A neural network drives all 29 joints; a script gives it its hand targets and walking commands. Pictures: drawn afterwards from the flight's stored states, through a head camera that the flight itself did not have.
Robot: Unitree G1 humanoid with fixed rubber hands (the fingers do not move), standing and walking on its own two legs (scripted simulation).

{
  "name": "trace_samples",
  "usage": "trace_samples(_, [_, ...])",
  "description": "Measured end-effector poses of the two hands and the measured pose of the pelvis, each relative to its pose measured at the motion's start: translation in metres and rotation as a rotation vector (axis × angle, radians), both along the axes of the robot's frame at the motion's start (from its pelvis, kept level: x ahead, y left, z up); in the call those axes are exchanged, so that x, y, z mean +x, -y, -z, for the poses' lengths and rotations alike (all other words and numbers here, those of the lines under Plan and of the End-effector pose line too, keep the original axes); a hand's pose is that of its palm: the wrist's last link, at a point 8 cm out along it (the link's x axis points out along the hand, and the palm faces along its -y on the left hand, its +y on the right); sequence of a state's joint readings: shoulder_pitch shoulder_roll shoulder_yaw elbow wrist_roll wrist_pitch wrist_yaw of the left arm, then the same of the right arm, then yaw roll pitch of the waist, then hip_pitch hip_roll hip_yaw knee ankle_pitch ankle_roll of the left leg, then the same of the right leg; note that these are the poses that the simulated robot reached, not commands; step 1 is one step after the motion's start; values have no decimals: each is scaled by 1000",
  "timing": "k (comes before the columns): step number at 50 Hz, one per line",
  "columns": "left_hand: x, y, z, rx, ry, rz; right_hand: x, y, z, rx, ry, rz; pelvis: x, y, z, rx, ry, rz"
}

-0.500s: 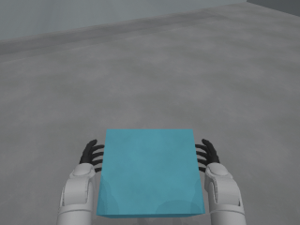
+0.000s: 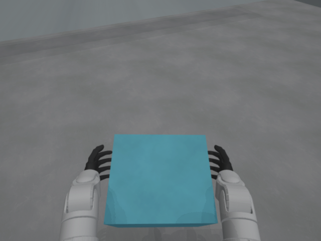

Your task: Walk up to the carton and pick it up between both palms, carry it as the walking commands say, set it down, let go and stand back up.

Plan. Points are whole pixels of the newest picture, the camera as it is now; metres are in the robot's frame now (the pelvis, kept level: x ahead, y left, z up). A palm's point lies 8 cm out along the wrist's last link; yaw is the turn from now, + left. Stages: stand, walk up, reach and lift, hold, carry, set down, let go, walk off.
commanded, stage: hold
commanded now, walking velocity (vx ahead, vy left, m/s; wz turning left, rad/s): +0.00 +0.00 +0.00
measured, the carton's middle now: (159, 183) +0.30 +0.03 -0.06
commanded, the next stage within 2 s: set down in 0.24 s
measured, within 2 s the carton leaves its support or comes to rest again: neither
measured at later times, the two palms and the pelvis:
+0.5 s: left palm (92, 169) +0.29 +0.20 +0.03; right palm (220, 174) +0.29 -0.13 +0.03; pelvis +0.01 +0.03 +0.00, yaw -1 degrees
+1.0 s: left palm (99, 177) +0.30 +0.21 -0.05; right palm (212, 180) +0.32 -0.13 -0.06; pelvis +0.00 +0.02 -0.02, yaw +1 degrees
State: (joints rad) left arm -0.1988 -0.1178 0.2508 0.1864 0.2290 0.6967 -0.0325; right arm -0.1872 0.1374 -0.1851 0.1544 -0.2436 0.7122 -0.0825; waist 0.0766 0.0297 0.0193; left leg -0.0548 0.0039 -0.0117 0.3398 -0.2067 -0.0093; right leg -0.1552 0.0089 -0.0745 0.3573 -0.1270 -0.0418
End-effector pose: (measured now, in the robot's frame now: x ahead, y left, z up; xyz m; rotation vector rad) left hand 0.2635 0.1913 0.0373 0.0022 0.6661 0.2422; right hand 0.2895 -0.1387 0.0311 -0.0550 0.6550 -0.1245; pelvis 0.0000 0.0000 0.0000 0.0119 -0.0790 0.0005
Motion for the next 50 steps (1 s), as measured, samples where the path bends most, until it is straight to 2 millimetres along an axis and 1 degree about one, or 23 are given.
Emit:
trace_samples(4, [3, -6, -6, -8, 13, 17, 4, -5, -7, 0, 8, 2, -1, -4, -1, -4, 14, -18])
trace_samples(9, [9, -9, -9, -14, 16, 35, 5, -8, -12, -1, 8, 19, -1, -10, -1, -7, 29, -31])
trace_samples(15, [14, -10, -10, 2, 18, 35, 2, -9, -15, 3, 11, 23, 3, -19, -2, -14, 32, -20])
trace_samples(19, [17, -9, -5, -2, 8, 32, 1, -8, -11, 7, 1, 25, 5, -24, -2, -18, 28, -1])
trace_samples(25, [22, -12, 11, -8, -27, 37, 3, -9, 4, 3, -33, 17, 6, -29, 0, -17, 7, 14])
trace_samples(33, [27, -14, 34, -16, -57, 34, 11, -10, 30, 10, -64, 7, 8, -31, 2, -14, -62, 3])
trace_samples(42, [34, -13, 62, -19, -68, 29, 23, -9, 61, 20, -75, -2, 6, -27, 9, -11, -169, -9])
trace_samples(50, [39, -14, 88, -20, -66, 24, 30, -10, 88, 25, -75, 0, -1, -21, 20, -9, -272, -16])
